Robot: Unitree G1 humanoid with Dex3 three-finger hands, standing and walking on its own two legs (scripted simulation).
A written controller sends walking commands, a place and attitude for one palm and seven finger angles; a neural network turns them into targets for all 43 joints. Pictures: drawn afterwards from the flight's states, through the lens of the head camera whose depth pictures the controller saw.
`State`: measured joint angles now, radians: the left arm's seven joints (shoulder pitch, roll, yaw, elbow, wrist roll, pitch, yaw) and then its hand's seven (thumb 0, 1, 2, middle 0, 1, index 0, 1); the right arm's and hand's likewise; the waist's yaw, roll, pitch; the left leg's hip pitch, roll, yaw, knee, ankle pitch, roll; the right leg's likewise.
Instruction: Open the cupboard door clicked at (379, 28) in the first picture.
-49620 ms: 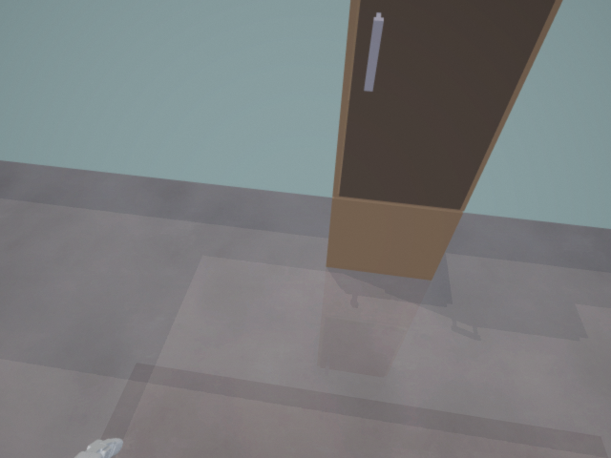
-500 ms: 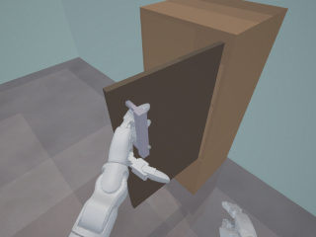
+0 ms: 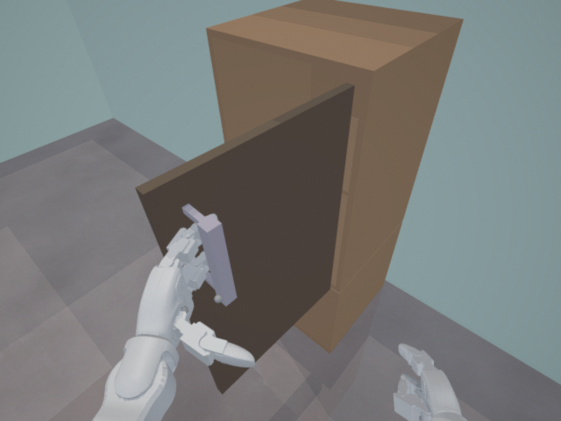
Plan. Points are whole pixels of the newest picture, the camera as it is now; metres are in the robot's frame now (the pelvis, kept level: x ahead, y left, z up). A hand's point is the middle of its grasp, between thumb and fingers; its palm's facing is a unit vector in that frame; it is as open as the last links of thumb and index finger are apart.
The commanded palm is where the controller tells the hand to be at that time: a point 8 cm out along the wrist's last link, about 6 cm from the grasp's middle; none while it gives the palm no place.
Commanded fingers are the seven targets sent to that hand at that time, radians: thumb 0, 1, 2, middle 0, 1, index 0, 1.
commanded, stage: slide the hand sideways off the handle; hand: left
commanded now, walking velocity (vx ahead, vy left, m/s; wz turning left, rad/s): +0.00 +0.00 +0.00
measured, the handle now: (209, 256) +0.29 +0.13 +0.13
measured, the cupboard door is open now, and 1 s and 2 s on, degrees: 87 85 85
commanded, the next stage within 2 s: draw the hand back to the body in 0.52 s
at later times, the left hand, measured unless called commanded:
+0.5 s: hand (145, 347) +0.17 +0.17 +0.12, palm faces +0.15 -0.99 -0.07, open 16.1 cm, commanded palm +0.13 +0.22 +0.13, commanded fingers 0.00 -0.50 0.30 -0.15 -0.30 -0.15 -0.30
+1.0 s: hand (114, 337) +0.17 +0.20 +0.13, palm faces +0.11 -0.99 -0.06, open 16.3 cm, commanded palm +0.13 +0.25 +0.14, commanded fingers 0.00 -0.50 0.30 -0.15 -0.30 -0.15 -0.30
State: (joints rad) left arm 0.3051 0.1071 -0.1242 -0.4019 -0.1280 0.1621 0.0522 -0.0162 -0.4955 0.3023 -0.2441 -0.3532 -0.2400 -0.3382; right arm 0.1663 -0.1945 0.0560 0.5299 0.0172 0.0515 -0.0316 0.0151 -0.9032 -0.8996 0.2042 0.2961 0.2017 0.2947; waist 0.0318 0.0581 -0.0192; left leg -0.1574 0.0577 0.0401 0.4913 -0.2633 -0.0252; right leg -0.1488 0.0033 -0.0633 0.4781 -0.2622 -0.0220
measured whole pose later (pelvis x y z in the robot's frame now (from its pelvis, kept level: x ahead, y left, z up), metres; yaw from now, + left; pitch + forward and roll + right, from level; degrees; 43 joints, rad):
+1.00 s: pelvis +0.00 +0.02 -0.01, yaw +3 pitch -3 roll -1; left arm 0.50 0.22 0.15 -0.52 -0.27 0.09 -0.15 -0.02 -0.50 0.30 -0.15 -0.30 -0.16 -0.30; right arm 0.24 -0.22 0.07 0.56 0.05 -0.23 -0.08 0.02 -0.90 -0.90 0.21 0.30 0.20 0.30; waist 0.06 0.06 -0.04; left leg -0.26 0.03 0.00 0.62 -0.32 0.00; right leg -0.21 -0.03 -0.10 0.56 -0.31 0.01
